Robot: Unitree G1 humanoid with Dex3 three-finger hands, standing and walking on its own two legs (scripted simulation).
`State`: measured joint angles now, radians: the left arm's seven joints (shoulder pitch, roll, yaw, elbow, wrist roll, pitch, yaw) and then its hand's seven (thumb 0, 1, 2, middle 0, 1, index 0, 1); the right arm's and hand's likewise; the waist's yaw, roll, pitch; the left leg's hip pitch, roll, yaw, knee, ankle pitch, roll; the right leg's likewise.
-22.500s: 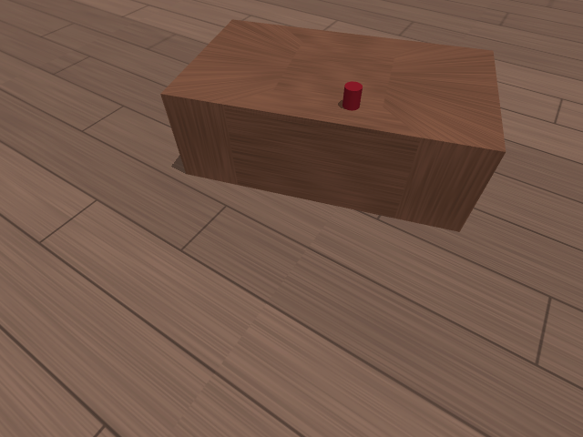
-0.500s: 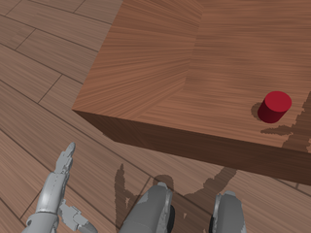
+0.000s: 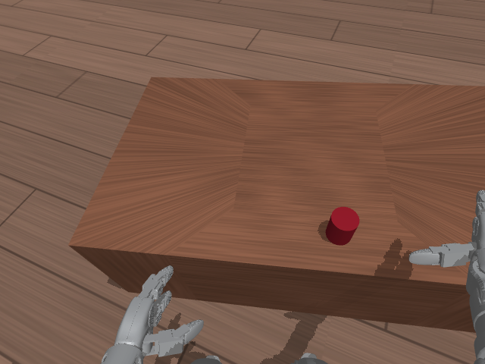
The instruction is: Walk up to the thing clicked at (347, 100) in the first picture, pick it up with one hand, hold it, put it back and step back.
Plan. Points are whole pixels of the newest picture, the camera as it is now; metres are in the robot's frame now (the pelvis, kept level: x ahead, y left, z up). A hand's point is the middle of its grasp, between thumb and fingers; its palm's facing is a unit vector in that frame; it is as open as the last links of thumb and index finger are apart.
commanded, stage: home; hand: right
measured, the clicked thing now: (341, 226) +0.47 -0.18 -0.23
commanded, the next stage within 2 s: none
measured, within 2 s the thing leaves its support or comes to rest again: neither
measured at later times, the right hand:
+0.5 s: hand out of the picture +0.15 -0.15 -0.06, palm faces +0.14 +0.96 -0.24, open 17.6 cm
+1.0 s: hand (364, 363) +0.16 -0.15 -0.06, palm faces +0.14 +0.95 -0.28, open 17.6 cm
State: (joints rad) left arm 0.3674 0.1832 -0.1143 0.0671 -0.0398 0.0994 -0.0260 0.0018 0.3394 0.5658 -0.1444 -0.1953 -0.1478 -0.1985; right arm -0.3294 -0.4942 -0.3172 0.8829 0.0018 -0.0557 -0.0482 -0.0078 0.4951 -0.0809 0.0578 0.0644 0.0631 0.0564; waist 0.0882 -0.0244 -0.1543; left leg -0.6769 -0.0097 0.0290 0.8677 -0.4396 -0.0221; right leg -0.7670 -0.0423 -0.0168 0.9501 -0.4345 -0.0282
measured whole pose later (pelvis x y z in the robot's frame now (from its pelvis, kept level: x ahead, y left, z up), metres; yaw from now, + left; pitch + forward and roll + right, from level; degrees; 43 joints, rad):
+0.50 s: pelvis +0.00 +0.03 +0.01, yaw -2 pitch +6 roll +1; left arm 0.29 0.20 -0.04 0.42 -0.05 0.06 0.10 0.01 0.86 0.87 -0.20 -0.28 -0.20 -0.29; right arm 0.44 -0.19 0.02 0.18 0.05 0.08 -0.12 -0.01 0.57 -0.04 0.06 0.05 0.06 0.05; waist 0.02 -0.03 -0.07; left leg -0.50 -0.01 0.05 0.84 -0.45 0.01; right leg -0.57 -0.04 0.00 0.87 -0.41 0.00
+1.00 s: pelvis -0.01 +0.04 +0.01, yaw -2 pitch +6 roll +1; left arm 0.26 0.22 -0.02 0.50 -0.03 -0.07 0.14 0.02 0.90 0.90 -0.20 -0.29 -0.20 -0.30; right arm 0.43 -0.20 0.02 0.12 0.03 0.14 -0.14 -0.01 0.58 -0.03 0.05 0.05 0.06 0.04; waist 0.02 -0.02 -0.05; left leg -0.51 -0.01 0.06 0.87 -0.46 0.03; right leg -0.58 -0.04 0.01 0.88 -0.41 0.02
